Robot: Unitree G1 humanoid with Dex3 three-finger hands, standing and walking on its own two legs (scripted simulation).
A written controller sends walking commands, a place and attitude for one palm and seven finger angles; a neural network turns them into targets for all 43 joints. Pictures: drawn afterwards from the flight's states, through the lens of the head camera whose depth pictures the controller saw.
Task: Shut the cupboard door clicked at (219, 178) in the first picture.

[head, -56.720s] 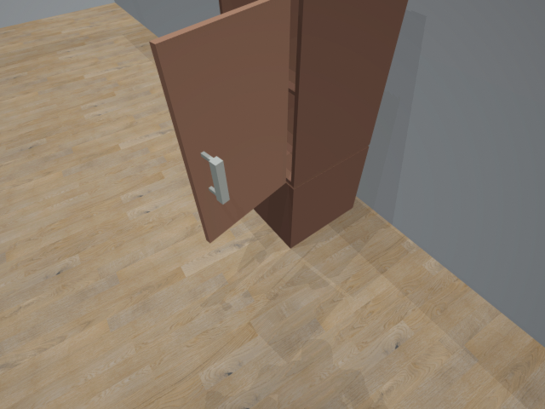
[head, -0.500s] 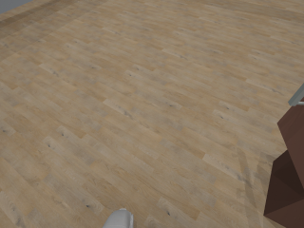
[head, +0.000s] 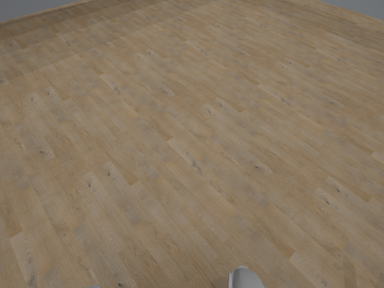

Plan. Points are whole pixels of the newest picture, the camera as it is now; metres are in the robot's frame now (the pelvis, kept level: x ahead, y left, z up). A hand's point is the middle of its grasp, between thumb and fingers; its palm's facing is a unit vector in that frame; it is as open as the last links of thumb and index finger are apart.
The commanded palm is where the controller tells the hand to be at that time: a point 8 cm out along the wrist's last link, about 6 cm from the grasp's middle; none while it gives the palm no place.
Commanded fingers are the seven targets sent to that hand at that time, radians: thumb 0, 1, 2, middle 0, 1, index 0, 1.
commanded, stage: walk to a spot facing it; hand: left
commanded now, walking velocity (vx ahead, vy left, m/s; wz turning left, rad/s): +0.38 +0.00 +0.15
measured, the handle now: out of the picture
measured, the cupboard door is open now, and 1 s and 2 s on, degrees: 25 25 25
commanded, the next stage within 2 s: turn to face it in 0.62 s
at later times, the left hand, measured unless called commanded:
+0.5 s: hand (146, 251) +0.23 +0.13 -0.17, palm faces +0.18 -0.96 -0.22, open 7.2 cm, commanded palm none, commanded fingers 0.00 0.90 0.90 -0.20 -0.30 -0.20 -0.30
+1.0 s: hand (116, 216) +0.32 +0.23 -0.18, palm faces +0.30 -0.94 -0.17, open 7.4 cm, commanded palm none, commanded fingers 0.00 0.90 0.90 -0.20 -0.30 -0.20 -0.30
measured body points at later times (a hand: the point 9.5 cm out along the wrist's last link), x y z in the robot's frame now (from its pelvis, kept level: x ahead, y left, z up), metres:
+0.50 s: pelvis +0.23 -0.06 +0.00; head +0.26 -0.06 +0.45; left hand +0.22 +0.18 -0.15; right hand +0.28 -0.30 -0.15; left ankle +0.24 +0.07 -0.66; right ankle +0.21 -0.15 -0.74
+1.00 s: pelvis +0.33 +0.04 +0.00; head +0.35 +0.08 +0.45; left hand +0.31 +0.28 -0.17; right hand +0.50 -0.15 -0.12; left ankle +0.37 +0.07 -0.74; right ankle +0.38 -0.16 -0.65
